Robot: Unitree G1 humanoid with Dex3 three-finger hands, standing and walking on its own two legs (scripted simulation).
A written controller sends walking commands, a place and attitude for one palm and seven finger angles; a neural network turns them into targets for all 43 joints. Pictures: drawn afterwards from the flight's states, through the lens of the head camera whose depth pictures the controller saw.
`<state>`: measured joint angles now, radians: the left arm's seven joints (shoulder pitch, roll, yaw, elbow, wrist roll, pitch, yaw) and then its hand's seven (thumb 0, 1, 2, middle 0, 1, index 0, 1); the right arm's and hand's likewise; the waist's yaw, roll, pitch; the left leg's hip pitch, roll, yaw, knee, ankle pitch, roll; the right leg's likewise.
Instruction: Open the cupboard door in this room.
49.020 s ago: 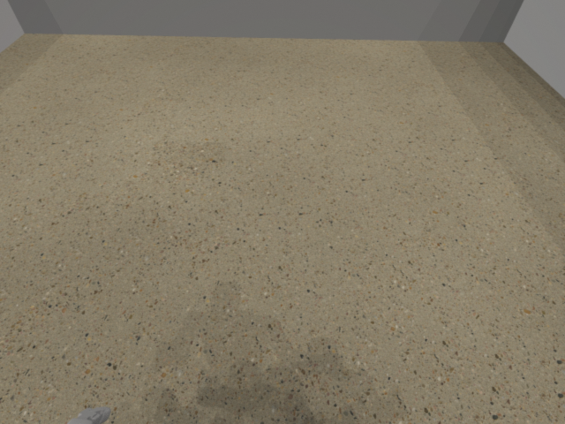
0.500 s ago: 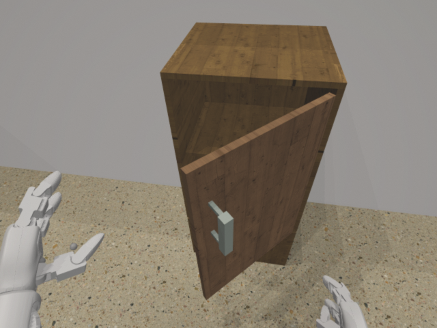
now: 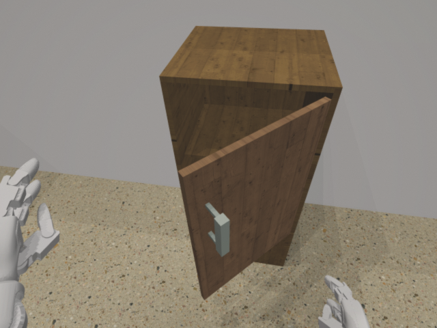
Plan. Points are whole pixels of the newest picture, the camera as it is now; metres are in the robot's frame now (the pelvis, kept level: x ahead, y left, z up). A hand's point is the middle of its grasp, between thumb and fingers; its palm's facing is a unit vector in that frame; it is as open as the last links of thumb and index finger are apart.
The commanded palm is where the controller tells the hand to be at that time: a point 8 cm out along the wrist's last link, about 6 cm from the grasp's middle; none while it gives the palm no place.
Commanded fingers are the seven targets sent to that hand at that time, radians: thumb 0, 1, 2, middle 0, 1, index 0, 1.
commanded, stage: draw the hand back to the body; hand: left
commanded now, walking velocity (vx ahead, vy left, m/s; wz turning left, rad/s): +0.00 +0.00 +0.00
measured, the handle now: (216, 229) +0.33 +0.05 -0.02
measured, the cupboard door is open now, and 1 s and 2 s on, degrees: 46 46 46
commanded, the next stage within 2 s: step back with the hand held close in 0.06 s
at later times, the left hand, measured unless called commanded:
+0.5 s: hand (44, 243) +0.17 +0.27 +0.15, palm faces +0.35 -0.79 -0.50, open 7.4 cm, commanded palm +0.11 +0.31 +0.17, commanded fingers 0.00 0.90 0.90 -0.20 -0.30 -0.20 -0.30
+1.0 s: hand out of the picture +0.09 +0.28 +0.16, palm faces +0.48 -0.74 -0.47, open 7.4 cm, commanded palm +0.02 +0.32 +0.17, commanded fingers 0.00 0.90 0.90 -0.20 -0.30 -0.20 -0.30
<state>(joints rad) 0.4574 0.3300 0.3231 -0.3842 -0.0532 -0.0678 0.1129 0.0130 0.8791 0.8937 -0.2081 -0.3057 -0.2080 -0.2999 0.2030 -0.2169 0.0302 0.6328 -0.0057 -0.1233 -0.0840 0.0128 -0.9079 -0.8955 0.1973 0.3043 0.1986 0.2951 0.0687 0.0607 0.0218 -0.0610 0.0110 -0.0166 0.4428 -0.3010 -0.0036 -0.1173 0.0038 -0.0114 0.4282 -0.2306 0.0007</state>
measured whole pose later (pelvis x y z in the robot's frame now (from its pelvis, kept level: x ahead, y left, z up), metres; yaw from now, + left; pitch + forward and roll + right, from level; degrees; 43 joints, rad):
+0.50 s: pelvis -0.03 +0.01 +0.00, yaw -1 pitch -1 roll +0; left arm 0.55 0.40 0.39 -0.44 -0.04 -0.16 0.12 0.01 0.89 0.90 -0.21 -0.31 -0.21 -0.30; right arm 0.17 -0.25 -0.01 0.57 0.00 -0.02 -0.08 0.01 -0.91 -0.90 0.20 0.30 0.20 0.30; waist 0.00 0.03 0.03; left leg -0.19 0.00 0.01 0.44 -0.24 0.01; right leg -0.24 -0.01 0.02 0.40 -0.14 0.02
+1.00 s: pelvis -0.11 +0.02 -0.02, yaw +2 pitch -2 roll -1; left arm 0.50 0.40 0.44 -0.50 0.01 -0.24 0.16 0.01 0.89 0.90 -0.21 -0.31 -0.21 -0.30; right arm 0.24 -0.22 0.01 0.57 0.00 -0.09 -0.07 0.01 -0.91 -0.90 0.20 0.30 0.20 0.30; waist -0.01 -0.01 0.05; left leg -0.41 -0.01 0.01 0.67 -0.28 0.04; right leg -0.42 0.00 0.04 0.57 -0.13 0.02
